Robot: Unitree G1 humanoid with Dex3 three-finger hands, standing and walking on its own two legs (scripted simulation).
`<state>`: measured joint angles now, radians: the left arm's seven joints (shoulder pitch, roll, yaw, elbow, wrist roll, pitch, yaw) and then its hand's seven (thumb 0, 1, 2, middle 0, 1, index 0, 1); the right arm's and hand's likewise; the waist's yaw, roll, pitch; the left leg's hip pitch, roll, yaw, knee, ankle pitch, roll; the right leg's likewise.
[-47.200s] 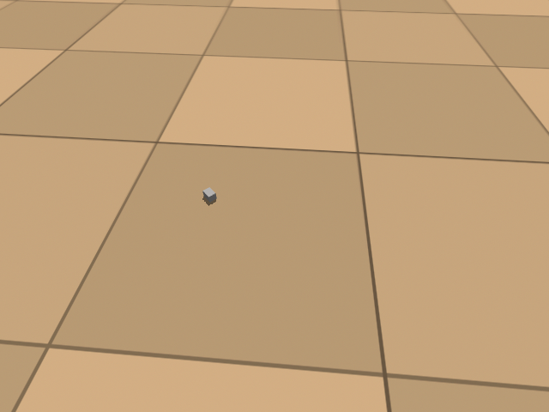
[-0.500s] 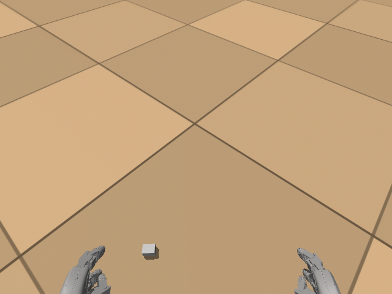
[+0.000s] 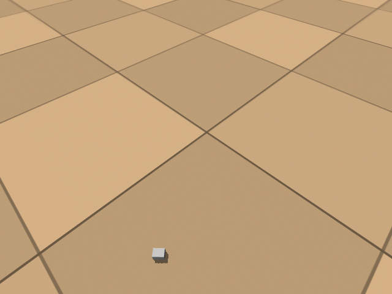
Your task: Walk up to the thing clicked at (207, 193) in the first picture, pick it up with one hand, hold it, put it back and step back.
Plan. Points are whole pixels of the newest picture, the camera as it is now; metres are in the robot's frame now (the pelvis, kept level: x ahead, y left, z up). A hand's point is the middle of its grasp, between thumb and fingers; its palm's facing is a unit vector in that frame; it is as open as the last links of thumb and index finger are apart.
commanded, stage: stand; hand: left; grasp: from above
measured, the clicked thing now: (158, 253) +0.46 +0.22 -0.75
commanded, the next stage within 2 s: step back in 1.96 s
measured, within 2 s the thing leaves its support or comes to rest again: neither
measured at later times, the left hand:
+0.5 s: hand out of the picture +0.05 +0.25 -0.15, palm faces +0.03 -0.94 -0.33, open 7.4 cm
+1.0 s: hand out of the picture +0.07 +0.25 -0.15, palm faces +0.04 -0.94 -0.33, open 7.4 cm
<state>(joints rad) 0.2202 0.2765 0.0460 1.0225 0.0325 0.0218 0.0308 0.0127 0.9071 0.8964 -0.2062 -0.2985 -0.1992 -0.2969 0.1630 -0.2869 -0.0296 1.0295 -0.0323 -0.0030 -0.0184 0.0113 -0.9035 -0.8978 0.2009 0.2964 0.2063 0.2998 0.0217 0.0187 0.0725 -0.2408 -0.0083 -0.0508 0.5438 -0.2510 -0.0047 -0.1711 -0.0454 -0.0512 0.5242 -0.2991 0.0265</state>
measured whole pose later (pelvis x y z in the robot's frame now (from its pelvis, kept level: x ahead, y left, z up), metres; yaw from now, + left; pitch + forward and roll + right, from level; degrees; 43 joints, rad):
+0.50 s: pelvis +0.00 +0.00 +0.01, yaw +1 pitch -4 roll -1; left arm 0.13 0.32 0.04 1.14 0.03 0.00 0.02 0.01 0.91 0.90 -0.21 -0.30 -0.20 -0.30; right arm 0.14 -0.31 -0.02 1.13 -0.02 0.00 -0.01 0.01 -0.90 -0.90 0.20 0.30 0.21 0.30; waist 0.01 0.01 0.08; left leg -0.17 0.00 -0.07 0.42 -0.19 -0.01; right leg -0.08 -0.04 -0.07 0.37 -0.22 0.02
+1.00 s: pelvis +0.01 +0.00 +0.01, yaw +1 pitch -3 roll +0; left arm 0.11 0.32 0.04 1.15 0.02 0.00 0.01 0.01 0.91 0.90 -0.21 -0.30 -0.20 -0.30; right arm 0.10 -0.32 0.00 1.14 -0.02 -0.01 -0.01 0.01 -0.90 -0.90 0.20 0.30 0.21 0.30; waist 0.01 0.02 0.07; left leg -0.15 -0.01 -0.07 0.38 -0.18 -0.01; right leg -0.06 -0.04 -0.07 0.34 -0.22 0.03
